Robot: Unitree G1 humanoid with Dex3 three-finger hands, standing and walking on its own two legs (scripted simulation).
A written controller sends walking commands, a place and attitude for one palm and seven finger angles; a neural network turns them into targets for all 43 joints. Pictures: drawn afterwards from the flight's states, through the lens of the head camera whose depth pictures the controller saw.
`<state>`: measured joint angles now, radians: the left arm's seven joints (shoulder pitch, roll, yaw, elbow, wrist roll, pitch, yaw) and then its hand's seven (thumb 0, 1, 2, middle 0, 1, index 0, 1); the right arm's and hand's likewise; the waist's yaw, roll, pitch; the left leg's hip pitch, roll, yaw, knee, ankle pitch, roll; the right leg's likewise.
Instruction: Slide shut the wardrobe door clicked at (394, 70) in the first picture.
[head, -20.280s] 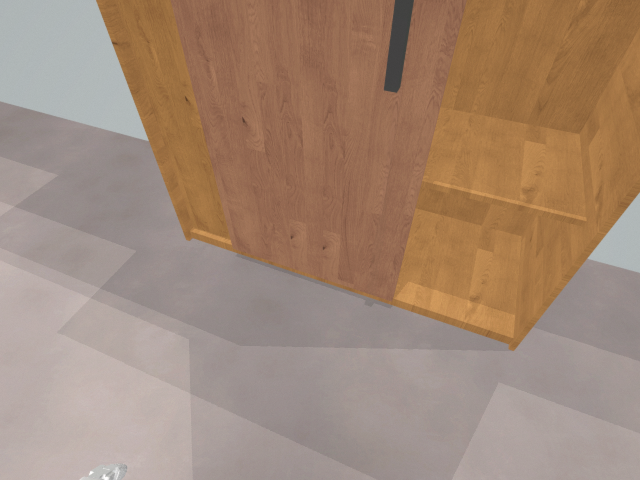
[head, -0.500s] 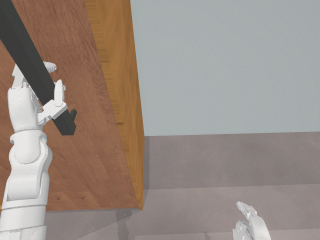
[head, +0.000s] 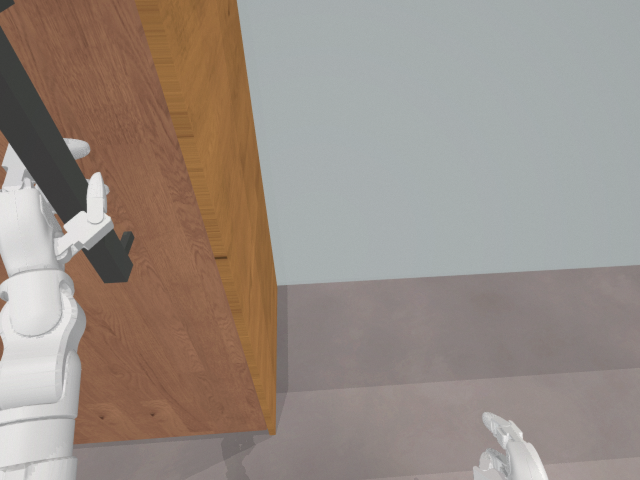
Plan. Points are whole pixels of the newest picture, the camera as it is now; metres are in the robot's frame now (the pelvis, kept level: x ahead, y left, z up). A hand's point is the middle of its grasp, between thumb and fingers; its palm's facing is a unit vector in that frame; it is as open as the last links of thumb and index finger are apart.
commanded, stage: stop walking and hold the door there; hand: left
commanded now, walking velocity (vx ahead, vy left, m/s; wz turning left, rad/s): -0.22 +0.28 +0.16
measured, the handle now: (69, 163) +0.36 +0.28 +0.24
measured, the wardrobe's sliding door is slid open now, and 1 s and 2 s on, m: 0.00 0.00 0.00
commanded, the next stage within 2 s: loosen the grip on the handle in 1.32 s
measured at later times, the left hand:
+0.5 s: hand (94, 216) +0.32 +0.26 +0.21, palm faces +0.24 -0.97 -0.06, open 6.4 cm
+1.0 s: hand (95, 215) +0.32 +0.25 +0.21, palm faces +0.32 -0.94 -0.10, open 6.4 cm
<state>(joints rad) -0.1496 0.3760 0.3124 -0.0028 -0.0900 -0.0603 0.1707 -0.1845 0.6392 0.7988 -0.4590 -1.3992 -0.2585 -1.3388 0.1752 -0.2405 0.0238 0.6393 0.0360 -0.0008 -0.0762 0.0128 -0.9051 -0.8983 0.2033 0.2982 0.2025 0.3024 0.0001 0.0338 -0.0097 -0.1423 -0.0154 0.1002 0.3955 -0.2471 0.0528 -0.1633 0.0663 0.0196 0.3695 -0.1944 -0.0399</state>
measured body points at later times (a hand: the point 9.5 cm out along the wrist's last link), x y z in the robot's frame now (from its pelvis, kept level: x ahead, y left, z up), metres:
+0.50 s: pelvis -0.04 +0.08 +0.00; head -0.01 +0.09 +0.44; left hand +0.30 +0.31 +0.21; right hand +0.12 -0.13 -0.11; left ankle -0.02 +0.15 -0.74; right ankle -0.04 -0.06 -0.73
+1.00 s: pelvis -0.05 +0.06 +0.00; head -0.04 +0.05 +0.45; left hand +0.30 +0.30 +0.21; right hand +0.12 -0.19 -0.10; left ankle -0.02 +0.15 -0.74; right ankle -0.06 -0.03 -0.74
